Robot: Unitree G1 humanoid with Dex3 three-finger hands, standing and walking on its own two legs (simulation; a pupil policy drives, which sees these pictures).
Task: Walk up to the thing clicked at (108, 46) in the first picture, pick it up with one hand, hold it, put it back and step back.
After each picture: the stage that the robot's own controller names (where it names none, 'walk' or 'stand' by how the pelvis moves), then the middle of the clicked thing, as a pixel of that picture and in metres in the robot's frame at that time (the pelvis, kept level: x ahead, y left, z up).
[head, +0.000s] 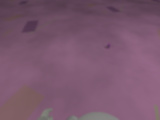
stand; (108, 46) +1.76 -0.41 -0.72
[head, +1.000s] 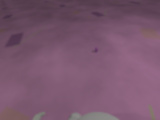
walk; (96, 50) +1.67 +0.03 -0.70
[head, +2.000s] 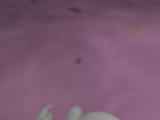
walk; (78, 60) +1.11 +0.32 -0.71
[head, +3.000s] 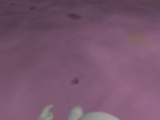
walk; (76, 80) +0.70 +0.29 -0.72
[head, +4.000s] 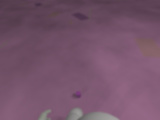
walk; (78, 94) +0.46 +0.20 -0.72
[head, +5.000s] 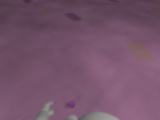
stand; (72, 104) +0.33 +0.19 -0.72
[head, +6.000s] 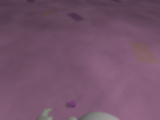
stand; (72, 104) +0.33 +0.19 -0.72
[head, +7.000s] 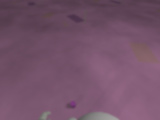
stand; (73, 104) +0.33 +0.20 -0.73
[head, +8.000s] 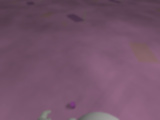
stand; (72, 105) +0.32 +0.20 -0.73
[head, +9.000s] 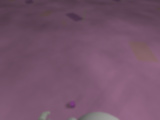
stand; (72, 104) +0.32 +0.20 -0.73
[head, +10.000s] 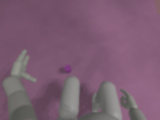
go down; (68, 69) +0.39 +0.21 -0.40
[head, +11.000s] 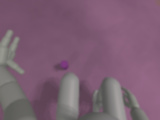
go down; (64, 65) +0.40 +0.23 -0.31
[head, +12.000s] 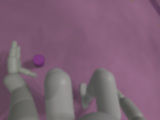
close in; (39, 61) +0.39 +0.26 -0.22
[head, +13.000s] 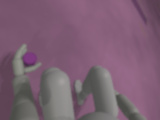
close; (29, 60) +0.39 +0.27 -0.22
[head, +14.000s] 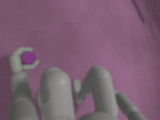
lift; (28, 59) +0.38 +0.27 -0.22
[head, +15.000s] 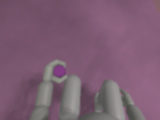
lift; (60, 73) +0.31 +0.22 -0.06
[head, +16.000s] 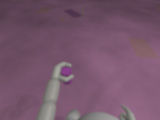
hold; (66, 76) +0.33 +0.17 +0.04
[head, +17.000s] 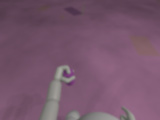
hold; (69, 77) +0.33 +0.16 +0.01
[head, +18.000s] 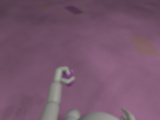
crouch; (68, 78) +0.32 +0.17 +0.00
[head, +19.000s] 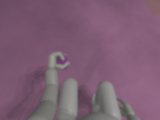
crouch; (62, 62) +0.41 +0.20 -0.09
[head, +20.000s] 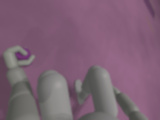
lower; (24, 57) +0.40 +0.28 -0.22
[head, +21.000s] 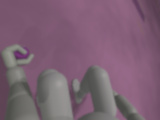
lower; (22, 56) +0.41 +0.29 -0.23
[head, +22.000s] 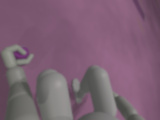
lower; (22, 56) +0.41 +0.29 -0.23
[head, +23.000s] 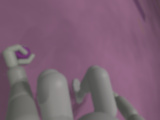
lower; (24, 56) +0.41 +0.29 -0.23
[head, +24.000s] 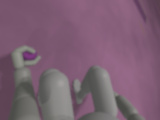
loosen; (29, 57) +0.40 +0.26 -0.23
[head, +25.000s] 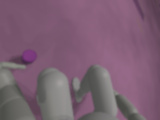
withdraw; (28, 57) +0.40 +0.26 -0.23
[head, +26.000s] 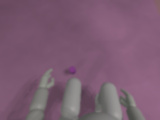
walk; (72, 70) +0.42 +0.19 -0.41
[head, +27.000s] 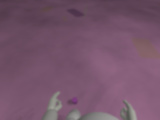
stand; (74, 100) +0.35 +0.16 -0.66
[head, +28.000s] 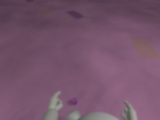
stand; (74, 101) +0.36 +0.17 -0.67
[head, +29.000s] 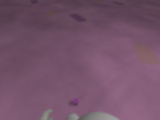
stand; (75, 102) +0.37 +0.15 -0.71
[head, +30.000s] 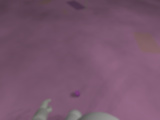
walk; (77, 93) +0.39 +0.13 -0.70
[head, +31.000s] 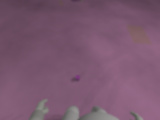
walk; (77, 78) +0.57 +0.14 -0.71
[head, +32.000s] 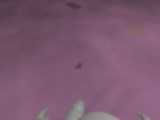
walk; (79, 65) +0.91 +0.27 -0.70
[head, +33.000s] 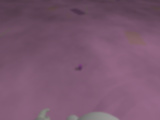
stand; (80, 67) +0.97 +0.19 -0.71
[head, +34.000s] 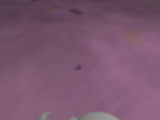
stand; (79, 66) +0.99 +0.21 -0.73
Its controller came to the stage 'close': yes
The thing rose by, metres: 0.71
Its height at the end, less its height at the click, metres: +0.00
